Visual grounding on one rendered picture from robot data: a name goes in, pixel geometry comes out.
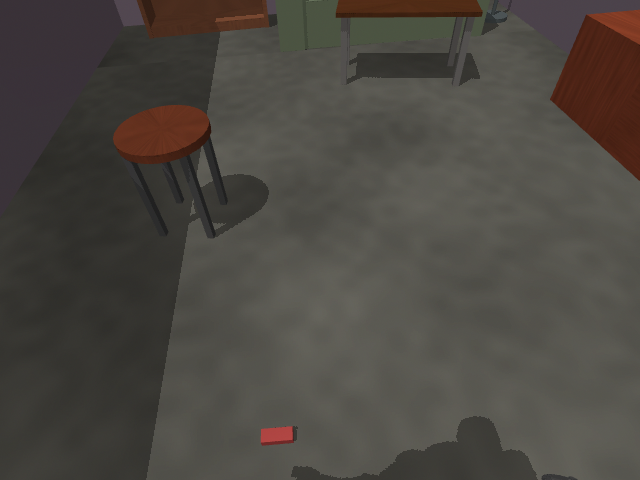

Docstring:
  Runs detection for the coffee table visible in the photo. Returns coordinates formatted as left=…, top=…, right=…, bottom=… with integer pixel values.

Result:
left=336, top=0, right=483, bottom=86

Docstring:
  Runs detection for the small box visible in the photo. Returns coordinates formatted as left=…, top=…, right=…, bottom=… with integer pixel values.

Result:
left=261, top=426, right=294, bottom=446

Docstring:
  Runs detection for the bookshelf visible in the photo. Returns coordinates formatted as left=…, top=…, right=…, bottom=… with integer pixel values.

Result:
left=137, top=0, right=269, bottom=39

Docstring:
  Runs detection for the floor lamp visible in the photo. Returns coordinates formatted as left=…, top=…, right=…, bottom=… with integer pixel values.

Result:
left=485, top=0, right=507, bottom=23

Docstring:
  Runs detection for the sofa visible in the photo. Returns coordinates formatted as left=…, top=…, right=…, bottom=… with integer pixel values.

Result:
left=275, top=0, right=490, bottom=52

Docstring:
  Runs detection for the stool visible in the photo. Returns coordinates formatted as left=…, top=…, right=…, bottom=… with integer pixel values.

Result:
left=113, top=105, right=228, bottom=239

